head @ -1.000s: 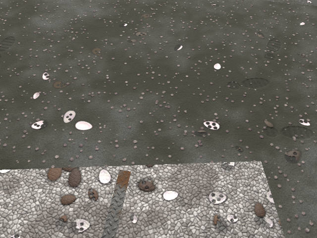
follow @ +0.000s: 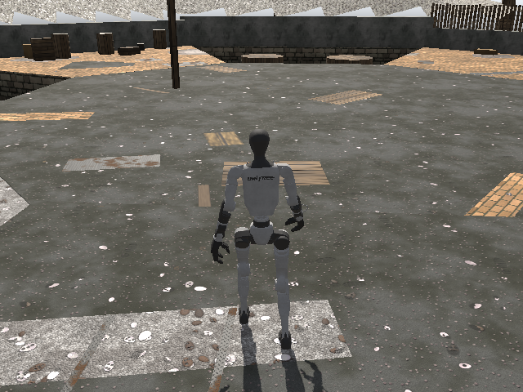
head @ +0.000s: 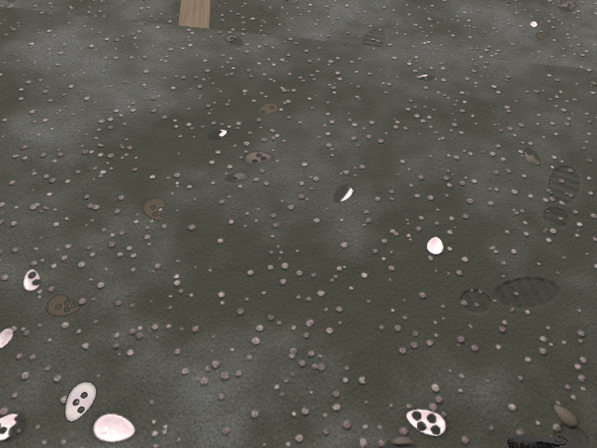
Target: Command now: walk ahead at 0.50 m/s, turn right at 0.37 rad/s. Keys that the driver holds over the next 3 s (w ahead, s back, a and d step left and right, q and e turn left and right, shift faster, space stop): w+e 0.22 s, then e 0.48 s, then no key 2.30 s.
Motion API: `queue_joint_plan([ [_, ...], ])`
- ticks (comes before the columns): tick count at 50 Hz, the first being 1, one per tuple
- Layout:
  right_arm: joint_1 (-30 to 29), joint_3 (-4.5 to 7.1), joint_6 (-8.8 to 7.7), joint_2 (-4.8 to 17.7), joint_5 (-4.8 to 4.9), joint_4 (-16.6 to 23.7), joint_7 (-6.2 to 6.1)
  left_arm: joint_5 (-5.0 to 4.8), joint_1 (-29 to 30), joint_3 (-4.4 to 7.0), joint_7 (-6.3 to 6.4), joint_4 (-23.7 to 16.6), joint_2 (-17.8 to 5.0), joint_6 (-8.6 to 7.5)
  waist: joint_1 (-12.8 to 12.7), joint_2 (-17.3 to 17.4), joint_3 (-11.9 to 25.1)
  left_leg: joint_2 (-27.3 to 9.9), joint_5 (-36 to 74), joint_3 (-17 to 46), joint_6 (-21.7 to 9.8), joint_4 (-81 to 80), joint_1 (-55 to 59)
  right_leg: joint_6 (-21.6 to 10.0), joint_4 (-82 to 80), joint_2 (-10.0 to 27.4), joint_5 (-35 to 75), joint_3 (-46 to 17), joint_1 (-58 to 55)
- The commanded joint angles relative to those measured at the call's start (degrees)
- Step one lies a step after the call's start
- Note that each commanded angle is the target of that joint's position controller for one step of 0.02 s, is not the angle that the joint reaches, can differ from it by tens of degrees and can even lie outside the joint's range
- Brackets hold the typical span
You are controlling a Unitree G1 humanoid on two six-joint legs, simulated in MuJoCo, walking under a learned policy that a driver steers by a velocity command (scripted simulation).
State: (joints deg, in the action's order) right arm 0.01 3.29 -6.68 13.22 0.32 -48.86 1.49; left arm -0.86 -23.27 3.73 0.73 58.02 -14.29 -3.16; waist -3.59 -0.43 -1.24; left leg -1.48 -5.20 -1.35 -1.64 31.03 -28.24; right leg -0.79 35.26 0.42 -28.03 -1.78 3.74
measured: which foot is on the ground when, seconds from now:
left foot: down 0.00-0.48, up 0.50-0.96, down 0.98-1.00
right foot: up 0.00-0.46, down 0.48-1.00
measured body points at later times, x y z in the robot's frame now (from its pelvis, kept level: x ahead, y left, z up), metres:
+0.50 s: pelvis +0.23 -0.04 -0.01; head +0.26 -0.06 +0.44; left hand +0.47 +0.17 -0.10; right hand +0.21 -0.33 -0.15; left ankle +0.12 +0.12 -0.70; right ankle +0.32 -0.14 -0.73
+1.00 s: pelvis +0.32 -0.04 +0.01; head +0.34 -0.05 +0.46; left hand +0.58 +0.11 -0.09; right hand +0.29 -0.34 -0.10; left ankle +0.39 +0.08 -0.73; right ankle +0.32 -0.14 -0.72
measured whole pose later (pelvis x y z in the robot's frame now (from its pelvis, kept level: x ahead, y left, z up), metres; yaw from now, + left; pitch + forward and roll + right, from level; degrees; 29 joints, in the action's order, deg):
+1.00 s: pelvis +0.32 -0.04 +0.01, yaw -28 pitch +2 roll +0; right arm 9.3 3.4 -1.3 15.6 -0.8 -48.1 -1.3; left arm 0.7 -8.5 2.9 1.4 39.5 -14.9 1.3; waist 0.5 -0.9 -0.1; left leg -1.0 -14.7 2.6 1.7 30.9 -18.1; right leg -2.8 31.8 -7.5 -11.5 -8.2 21.9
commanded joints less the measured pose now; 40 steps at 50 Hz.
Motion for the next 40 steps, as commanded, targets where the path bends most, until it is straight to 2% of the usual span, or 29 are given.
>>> queue_joint_plan([
  [1, 22.8, 3.30, 0.07, 11.7, -0.46, -2.7, -0.53, -1.49, -2.2, 0.36, -0.07, -4.6, -4.9, -2.32, 9.7, 13.9, 19.7, -21.7, -15.8, 38.9, -11.9, -13.1, 48.0, -1.8, 38.7, -0.5, -5.3, -6.8, 37.8],
  [2, 18.3, 2.42, -0.04, 8.8, -0.23, -1.9, -0.75, -2.17, 2.6, 1.17, -0.01, -6.1, -7.3, -2.50, 9.2, 10.4, 12.3, -20.4, -14.9, 29.8, -9.2, -13.9, 40.6, -2.5, 39.7, 2.0, 0.1, -5.7, 40.6],
  [3, 14.1, 1.90, -0.09, 7.5, -0.38, -1.3, -0.72, -1.91, 4.7, 1.26, 0.32, -6.4, -6.7, -2.26, 7.4, 5.8, 8.4, -18.5, -10.3, 23.6, -8.1, -15.6, 32.6, -2.5, 38.2, 4.8, 5.3, -4.6, 38.1],
  [4, 11.4, 1.59, -0.13, 6.1, -0.65, -1.4, -0.67, -1.23, 5.6, 1.68, 0.51, -6.6, -6.0, -1.82, 5.9, 5.4, 5.2, -16.7, -7.0, 18.5, -7.6, -17.7, 26.5, -2.4, 35.4, 6.4, 8.7, -4.5, 36.0],
  [5, 10.3, 1.36, -0.24, 5.3, -1.18, -1.6, -0.72, -1.21, 4.5, 1.87, 0.34, -6.6, -4.8, -1.06, 4.3, 7.0, 4.1, -15.3, -4.7, 14.3, -7.1, -19.5, 22.6, -2.5, 33.9, 7.8, 10.9, -4.8, 32.8],
  [6, 9.9, 1.38, -0.30, 4.9, -1.23, -2.0, -0.80, -1.37, 4.1, 1.89, 0.18, -6.7, -3.6, -0.33, 3.6, 7.3, 3.3, -14.6, -3.3, 11.4, -7.2, -20.9, 20.7, -2.5, 33.0, 8.2, 11.8, -4.4, 31.5],
  [8, 10.5, 1.83, -0.56, 6.1, -1.14, -2.7, -1.27, -1.27, 5.4, 1.97, 0.12, -7.8, -2.6, 0.81, 3.0, 5.9, 1.4, -14.6, 0.8, 6.8, -8.0, -22.8, 19.3, -2.2, 31.2, 8.7, 14.4, -4.1, 33.2],
  [11, 12.1, 2.40, -0.41, 7.7, -1.39, -3.5, -2.12, -0.66, 9.2, 2.19, -0.10, -9.7, -2.7, 1.40, 3.3, 3.9, -0.4, -14.8, 4.8, 1.8, -8.4, -24.0, 20.6, -1.1, 25.1, 8.5, 21.1, -4.9, 37.6],
  [13, 11.0, 2.44, 0.12, 8.4, -1.57, -3.2, -2.71, -0.24, 11.9, 2.02, -0.69, -11.0, -2.5, 1.18, 3.2, 3.6, -1.9, -13.4, 14.4, -3.6, -7.6, -22.9, 20.0, -0.5, 17.6, 7.5, 25.9, -2.8, 36.3],
  [15, 10.7, 2.62, 0.87, 9.5, -1.22, -2.9, -3.46, 0.39, 15.9, 1.39, -1.54, -12.7, -1.4, 0.94, 4.2, 3.7, -2.4, -12.2, 21.3, -8.4, -6.7, -21.0, 19.0, -0.3, 10.1, 6.2, 30.0, 1.4, 32.4],
  [17, 12.3, 2.88, 1.72, 10.6, -0.58, -3.1, -4.02, 0.61, 19.0, 1.19, -2.42, -14.4, -1.4, 1.18, 5.4, 3.8, -1.7, -12.9, 25.0, -10.0, -6.5, -18.5, 21.5, -0.5, 6.1, 5.0, 30.5, 4.0, 30.5],
  [20, 12.1, 3.57, 3.09, 12.5, 0.97, -2.9, -4.35, 0.58, 18.9, 1.94, -3.46, -16.5, -3.7, 1.88, 4.3, 5.6, 0.2, -14.8, 31.8, -10.3, -5.3, -12.2, 27.3, -2.3, 2.3, 2.9, 24.2, 5.5, 28.1],
  [21, 11.1, 3.90, 3.48, 13.2, 1.51, -2.4, -4.49, 0.63, 17.0, 2.46, -3.65, -16.6, -5.0, 1.98, 2.9, 6.3, 1.5, -15.1, 36.7, -10.3, -4.6, -8.3, 28.4, -3.4, 1.4, 1.4, 21.3, 6.5, 25.5],
  [22, 10.0, 4.08, 3.88, 13.5, 1.96, -1.9, -4.57, 0.53, 12.7, 3.28, -3.78, -15.9, -6.7, 1.89, 0.6, 6.1, 3.5, -14.4, 39.3, -10.6, -3.5, -1.7, 28.8, -4.8, -1.3, -0.5, 20.7, 7.4, 20.8],
  [23, 9.5, 3.80, 4.21, 12.5, 2.02, -1.6, -4.40, 0.44, 6.0, 4.72, -3.34, -14.2, -9.5, 1.61, -2.8, 3.6, 6.9, -11.6, 35.2, -11.7, -1.2, 8.9, 26.8, -6.6, -7.2, -3.0, 26.6, 7.7, 11.5],
  [24, 12.5, 2.97, 4.00, 10.2, -0.04, -0.9, -3.94, 0.71, 2.9, 6.31, -1.89, -14.2, -15.1, 1.66, -3.0, -5.5, 10.7, -7.7, 13.5, -12.2, 2.9, 25.3, 14.9, -9.8, -7.9, 4.3, 49.9, -3.4, -1.6],
  [25, 16.8, 1.20, 3.42, 4.1, -3.55, 0.6, -3.03, 1.47, 5.5, 6.14, -1.10, -15.8, -19.0, 1.86, 3.9, -16.0, 15.5, 2.8, -36.4, -6.8, 6.5, 44.2, -3.2, -19.1, -3.1, 16.4, 78.7, -24.4, -14.9],
  [26, 19.0, 1.17, 2.67, 6.4, -1.42, 0.8, -2.20, 1.90, 5.4, 5.29, -2.04, -18.2, -17.7, 1.46, 2.2, -10.4, 27.6, 3.4, -38.7, 5.9, 6.5, 52.2, -6.4, -26.5, -8.0, 22.0, 69.4, -35.2, -19.0],
  [27, 13.0, 1.76, 2.52, 9.0, 1.24, 2.4, -2.04, 1.68, 7.6, 4.77, -2.39, -19.0, -14.6, 1.25, 0.8, -5.3, 22.5, 2.2, -31.8, 6.5, 5.2, 51.9, -11.5, -24.3, -12.6, 19.2, 50.9, -31.9, -14.3],
  [28, 9.5, 1.90, 2.87, 9.4, 1.10, 2.7, -2.71, 0.27, 11.9, 4.16, -2.04, -19.3, -12.1, 1.23, 1.9, -1.2, 14.7, -0.4, -25.9, 6.2, 4.6, 47.0, -13.0, -19.6, -14.4, 15.6, 39.3, -26.0, -6.3],
  [29, 8.4, 2.20, 3.73, 9.8, 0.07, 2.1, -3.63, -0.21, 15.0, 3.45, -1.49, -19.9, -9.8, 1.56, 3.2, 0.1, 10.2, -2.3, -22.3, 6.4, 4.5, 42.3, -10.8, -16.7, -15.9, 12.9, 33.7, -22.1, 1.7],
  [30, 8.5, 2.60, 4.69, 10.5, -0.50, 2.2, -4.12, 0.21, 16.6, 3.05, -1.08, -20.5, -8.9, 1.88, 4.5, -1.3, 8.5, -2.7, -20.4, 6.4, 4.3, 38.9, -7.1, -15.3, -16.7, 11.1, 31.9, -19.9, 7.8],
  [31, 8.8, 2.75, 5.24, 10.4, -0.96, 2.5, -4.23, 1.01, 16.7, 3.13, -0.79, -21.0, -9.3, 2.05, 5.1, -2.4, 8.2, -1.9, -18.7, 5.9, 4.2, 36.9, -4.4, -14.8, -17.3, 9.8, 32.4, -18.8, 11.2],
  [32, 9.3, 2.63, 5.42, 9.4, -1.16, 2.7, -4.29, 1.50, 16.1, 3.32, -0.49, -21.1, -10.0, 1.99, 5.4, -3.2, 8.8, -1.3, -17.6, 5.6, 4.3, 34.7, -3.0, -14.6, -17.2, 9.0, 34.7, -17.9, 12.3],
  [35, 8.3, 2.16, 5.66, 7.9, -1.19, 3.5, -4.73, 0.93, 14.0, 3.85, 0.46, -21.5, -11.6, 2.16, 4.7, -3.9, 10.5, 0.0, -15.3, 6.5, 5.3, 27.9, -4.0, -14.2, -16.5, 8.5, 34.8, -18.6, 10.6],
  [37, 7.8, 2.09, 6.14, 8.1, -0.91, 3.6, -4.85, 0.77, 14.4, 3.50, 1.05, -22.1, -11.0, 2.70, 4.3, -4.8, 10.9, -0.3, -13.0, 6.9, 6.0, 25.1, -4.5, -13.3, -16.7, 8.4, 28.0, -18.9, 10.1],
  [40, 6.0, 1.93, 6.46, 8.1, -0.66, 4.3, -4.71, 1.16, 14.8, 2.85, 1.39, -22.2, -9.9, 3.25, 3.2, -6.3, 9.0, -0.8, -10.9, 6.7, 6.4, 20.5, -2.7, -12.1, -17.5, 7.3, 17.8, -19.4, 12.3],
])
